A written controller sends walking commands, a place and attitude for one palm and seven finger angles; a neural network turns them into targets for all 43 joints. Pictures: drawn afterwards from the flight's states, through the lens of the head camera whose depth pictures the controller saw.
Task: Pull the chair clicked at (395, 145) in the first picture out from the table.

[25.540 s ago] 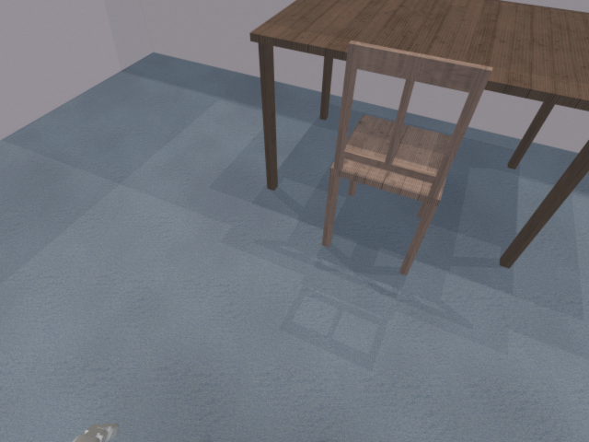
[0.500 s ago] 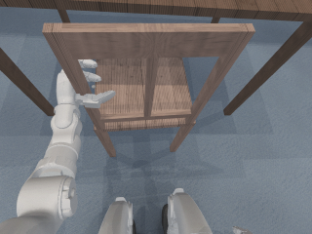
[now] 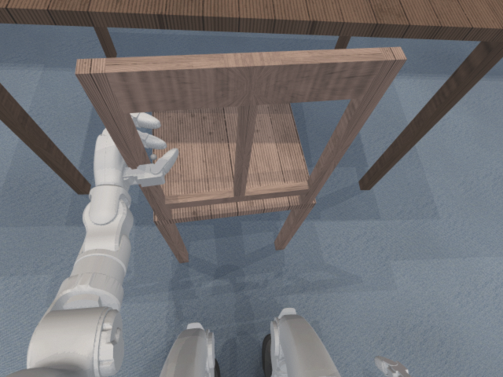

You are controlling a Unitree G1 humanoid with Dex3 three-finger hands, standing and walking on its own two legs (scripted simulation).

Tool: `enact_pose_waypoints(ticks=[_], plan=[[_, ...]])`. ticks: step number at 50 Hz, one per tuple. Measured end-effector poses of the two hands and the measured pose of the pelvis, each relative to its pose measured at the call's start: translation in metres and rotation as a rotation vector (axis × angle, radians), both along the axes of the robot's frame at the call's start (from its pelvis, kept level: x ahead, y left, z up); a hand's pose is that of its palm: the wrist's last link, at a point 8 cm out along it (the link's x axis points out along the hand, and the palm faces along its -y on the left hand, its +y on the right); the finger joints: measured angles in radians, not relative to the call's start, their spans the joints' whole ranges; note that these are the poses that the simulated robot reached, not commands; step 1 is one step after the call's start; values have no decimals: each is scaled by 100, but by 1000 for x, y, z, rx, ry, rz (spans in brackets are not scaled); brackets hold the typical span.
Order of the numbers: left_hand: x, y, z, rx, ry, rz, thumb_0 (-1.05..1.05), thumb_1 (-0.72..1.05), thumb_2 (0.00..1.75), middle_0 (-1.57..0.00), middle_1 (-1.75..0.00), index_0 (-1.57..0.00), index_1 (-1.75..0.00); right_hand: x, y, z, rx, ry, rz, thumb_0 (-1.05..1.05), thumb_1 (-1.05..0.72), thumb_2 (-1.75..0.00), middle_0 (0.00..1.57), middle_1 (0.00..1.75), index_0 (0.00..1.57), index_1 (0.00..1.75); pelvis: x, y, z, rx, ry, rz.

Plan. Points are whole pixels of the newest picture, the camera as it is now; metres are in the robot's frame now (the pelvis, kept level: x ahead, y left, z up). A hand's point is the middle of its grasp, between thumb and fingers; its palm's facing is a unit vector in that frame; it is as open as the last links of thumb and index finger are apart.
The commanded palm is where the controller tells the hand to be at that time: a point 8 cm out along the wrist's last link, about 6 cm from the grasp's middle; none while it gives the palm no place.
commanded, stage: hook a spindle and tug to test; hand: left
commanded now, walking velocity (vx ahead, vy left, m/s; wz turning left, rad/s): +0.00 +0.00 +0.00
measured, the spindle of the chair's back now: (242, 157) +0.46 +0.00 +0.01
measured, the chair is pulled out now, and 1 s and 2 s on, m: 0.04 0.05 0.05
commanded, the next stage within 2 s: open the thumb and straighten the fingers in 0.24 s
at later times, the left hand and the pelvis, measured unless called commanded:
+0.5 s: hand (154, 167) +0.43 +0.14 +0.02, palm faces +0.02 -1.00 -0.02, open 8.0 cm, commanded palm +0.41 +0.18 +0.02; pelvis -0.01 +0.00 +0.00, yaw +1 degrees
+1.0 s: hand (151, 162) +0.44 +0.14 +0.02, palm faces +0.02 -1.00 -0.04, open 16.6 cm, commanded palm +0.42 +0.18 +0.03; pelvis -0.01 +0.00 +0.00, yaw +1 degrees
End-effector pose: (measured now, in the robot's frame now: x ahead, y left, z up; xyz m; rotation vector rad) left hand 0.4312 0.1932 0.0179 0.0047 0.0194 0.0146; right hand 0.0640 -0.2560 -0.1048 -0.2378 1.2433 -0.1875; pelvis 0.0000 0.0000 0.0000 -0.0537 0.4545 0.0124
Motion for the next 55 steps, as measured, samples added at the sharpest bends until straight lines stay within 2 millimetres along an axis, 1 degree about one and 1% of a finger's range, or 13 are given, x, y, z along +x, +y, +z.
enact_pose_waypoints(ticks=[10, 16, 21, 24, 27, 29, 32, 36, 41, 45, 50, 52, 55], plan=[[-16, -4, 0, -1, -3, -1, -1, 18, 90, -50, -145, -50, -145, 17, 4, 0, 13, -44, 21, 0, -91, -90, 20, 30, 21, 30, 1, 1, 1, 3, -11, 2], [-19, -4, 0, 1, -7, -4, -2, 19, 90, -50, -145, -50, -145, 25, 5, -1, 10, -74, 38, 0, -91, -90, 20, 30, 21, 30, -1, 0, 0, 5, -15, 6], [-19, -4, 0, 5, -3, 0, -2, 19, 89, -50, -145, -50, -145, 26, 3, -2, 7, -85, 48, 0, -91, -90, 20, 30, 21, 30, -4, -1, -2, 3, -16, 12], [-19, -4, 0, 14, 1, 7, -3, 18, 83, -50, -145, -50, -145, 24, 3, -4, 7, -79, 53, 0, -91, -90, 20, 30, 21, 30, -6, -1, -3, 4, -17, 14], [-19, -3, 0, 29, 5, 9, -3, 13, 72, -50, -145, -50, -145, 20, 2, -5, 5, -71, 56, 0, -91, -90, 20, 30, 21, 30, -8, -2, -3, 4, -18, 17], [-17, -3, 0, 31, 8, 10, -2, 6, 64, -50, -145, -50, -145, 16, 1, -5, 3, -65, 53, 0, -91, -90, 20, 30, 21, 30, -9, -2, -3, 4, -18, 17], [-15, -2, 2, 29, 7, 11, -2, -11, 50, -49, -141, -49, -141, 10, -1, -5, 0, -58, 44, 0, -91, -90, 20, 30, 21, 30, -10, -3, -3, 5, -18, 15], [-14, 0, 2, 28, 8, 9, -1, -31, 36, -44, -127, -44, -127, 2, -2, -3, -3, -46, 35, 0, -91, -90, 20, 30, 21, 30, -11, -3, -2, 5, -19, 12], [-12, 1, 1, 27, 9, 7, -1, -46, 26, -35, -100, -34, -100, -6, -4, -3, -9, -22, 33, 0, -91, -90, 20, 30, 21, 30, -11, -3, -2, 5, -16, 14], [-11, 2, 1, 32, 6, 8, -2, -52, 23, -26, -74, -26, -74, -10, -5, -4, -12, -6, 31, 0, -91, -90, 20, 30, 21, 30, -11, -3, -3, 5, -13, 14], [-10, 3, 1, 33, 20, 8, -2, -55, 21, -14, -40, -14, -40, -10, -5, -4, -12, -6, 25, 0, -91, -90, 20, 30, 21, 30, -11, -3, -2, 5, -16, 13], [-10, 3, 1, 31, 22, 10, -2, -56, 21, -10, -29, -10, -29, -9, -4, -4, -11, -9, 27, 0, -91, -90, 20, 30, 21, 30, -11, -3, -1, 5, -16, 14], [-10, 3, 1, 30, 21, 14, -2, -56, 21, -6, -17, -6, -17, -7, -3, -3, -10, -13, 32, 0, -91, -90, 20, 30, 21, 30, -11, -3, -1, 5, -16, 14]])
